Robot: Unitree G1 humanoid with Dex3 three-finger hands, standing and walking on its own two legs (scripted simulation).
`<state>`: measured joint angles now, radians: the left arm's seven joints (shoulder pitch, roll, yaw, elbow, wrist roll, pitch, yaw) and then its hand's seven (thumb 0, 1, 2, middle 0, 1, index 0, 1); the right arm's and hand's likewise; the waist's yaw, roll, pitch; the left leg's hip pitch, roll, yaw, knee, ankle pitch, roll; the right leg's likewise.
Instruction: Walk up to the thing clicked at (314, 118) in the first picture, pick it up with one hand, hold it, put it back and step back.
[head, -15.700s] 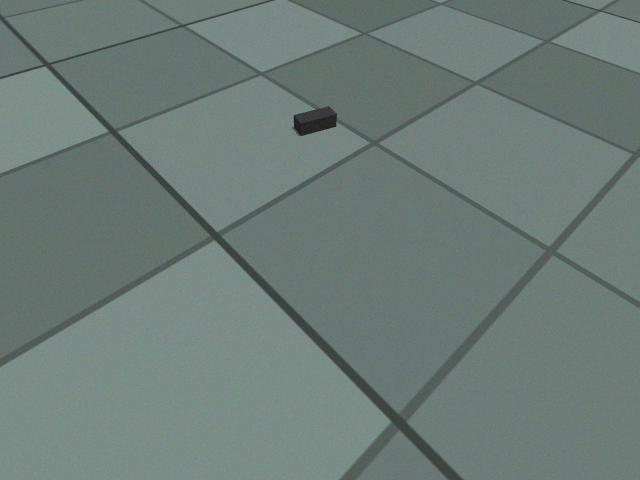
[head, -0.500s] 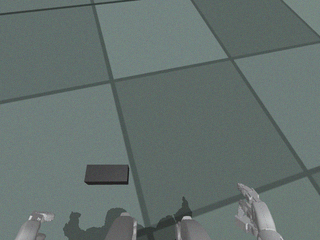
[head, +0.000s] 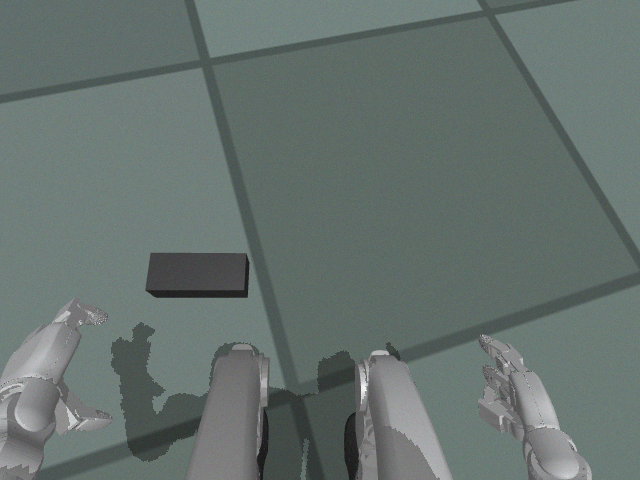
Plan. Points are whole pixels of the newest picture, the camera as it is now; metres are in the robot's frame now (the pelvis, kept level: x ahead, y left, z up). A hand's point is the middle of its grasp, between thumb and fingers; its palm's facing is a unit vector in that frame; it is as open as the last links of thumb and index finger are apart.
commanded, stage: rise first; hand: left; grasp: from above
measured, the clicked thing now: (200, 275) +0.48 +0.26 -0.50
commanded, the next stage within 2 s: none
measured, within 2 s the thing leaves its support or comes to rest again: neither
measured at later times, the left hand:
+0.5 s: hand (127, 322) +0.33 +0.32 -0.29, palm faces -0.46 -0.18 -0.87, open 14.1 cm
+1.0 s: hand (144, 301) +0.38 +0.32 -0.35, palm faces -0.47 -0.02 -0.88, open 14.2 cm
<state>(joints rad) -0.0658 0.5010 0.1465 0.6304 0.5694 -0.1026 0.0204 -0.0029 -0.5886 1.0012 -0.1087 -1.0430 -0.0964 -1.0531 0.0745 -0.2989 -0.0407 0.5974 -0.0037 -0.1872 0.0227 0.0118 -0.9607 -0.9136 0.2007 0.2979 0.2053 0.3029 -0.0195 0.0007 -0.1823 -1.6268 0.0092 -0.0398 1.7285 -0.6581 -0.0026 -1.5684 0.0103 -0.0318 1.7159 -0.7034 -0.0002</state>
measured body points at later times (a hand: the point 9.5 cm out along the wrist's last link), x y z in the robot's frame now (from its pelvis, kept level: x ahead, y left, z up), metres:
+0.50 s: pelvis -0.06 +0.00 -0.16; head +0.16 +0.04 +0.23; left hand +0.35 +0.33 -0.24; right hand +0.04 -0.28 -0.29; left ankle +0.05 +0.12 -0.51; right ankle +0.04 -0.12 -0.51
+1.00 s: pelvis -0.04 +0.01 -0.19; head +0.19 +0.06 +0.19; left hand +0.40 +0.32 -0.30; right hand +0.04 -0.28 -0.31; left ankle +0.05 +0.12 -0.51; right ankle +0.04 -0.12 -0.51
